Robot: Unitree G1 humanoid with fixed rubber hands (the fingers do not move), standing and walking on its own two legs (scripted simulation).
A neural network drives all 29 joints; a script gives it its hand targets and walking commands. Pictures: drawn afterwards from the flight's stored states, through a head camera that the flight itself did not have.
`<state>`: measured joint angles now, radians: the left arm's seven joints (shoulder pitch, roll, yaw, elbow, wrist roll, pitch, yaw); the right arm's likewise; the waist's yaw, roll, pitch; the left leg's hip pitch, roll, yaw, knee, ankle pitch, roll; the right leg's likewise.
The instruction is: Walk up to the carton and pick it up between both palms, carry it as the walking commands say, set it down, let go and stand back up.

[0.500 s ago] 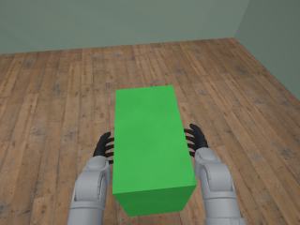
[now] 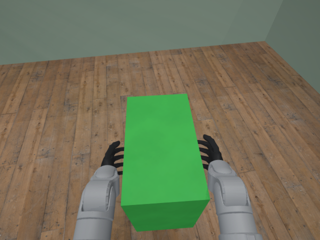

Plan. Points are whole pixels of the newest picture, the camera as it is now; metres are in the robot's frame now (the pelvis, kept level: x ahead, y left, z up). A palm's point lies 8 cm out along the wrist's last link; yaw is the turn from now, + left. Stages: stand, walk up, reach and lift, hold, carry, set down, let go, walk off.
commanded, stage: carry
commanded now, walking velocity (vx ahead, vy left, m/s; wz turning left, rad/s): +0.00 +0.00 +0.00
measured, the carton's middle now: (161, 164) +0.34 +0.01 -0.05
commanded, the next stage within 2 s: none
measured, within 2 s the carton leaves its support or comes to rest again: neither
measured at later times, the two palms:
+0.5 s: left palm (108, 144) +0.38 +0.16 -0.01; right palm (198, 136) +0.40 -0.10 +0.01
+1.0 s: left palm (111, 121) +0.46 +0.16 +0.00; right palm (195, 117) +0.47 -0.10 +0.02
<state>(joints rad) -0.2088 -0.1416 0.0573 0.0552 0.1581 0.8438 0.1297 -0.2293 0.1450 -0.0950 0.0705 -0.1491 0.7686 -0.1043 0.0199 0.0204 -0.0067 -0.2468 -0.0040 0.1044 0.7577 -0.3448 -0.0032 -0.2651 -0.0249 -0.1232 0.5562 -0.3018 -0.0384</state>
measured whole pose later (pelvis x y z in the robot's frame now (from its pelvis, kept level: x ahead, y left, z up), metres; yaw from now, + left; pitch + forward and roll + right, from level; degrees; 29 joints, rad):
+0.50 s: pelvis +0.10 +0.03 -0.01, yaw +0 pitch +2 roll -1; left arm -0.18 -0.14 0.05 0.12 0.16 0.81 0.13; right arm -0.25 0.15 -0.11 0.16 -0.15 0.76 -0.10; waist 0.00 0.00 0.01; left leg -0.26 0.01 0.09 0.66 -0.41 0.04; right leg -0.27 -0.03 -0.13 0.65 -0.38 0.00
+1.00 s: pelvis +0.18 +0.04 -0.01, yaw -1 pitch +2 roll +0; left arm -0.20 -0.14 0.06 0.17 0.18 0.83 0.12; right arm -0.23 0.15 -0.11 0.17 -0.16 0.77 -0.10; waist -0.01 -0.02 -0.04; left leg -0.23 -0.02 0.08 0.60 -0.40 0.04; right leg -0.26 -0.03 -0.17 0.63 -0.39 -0.03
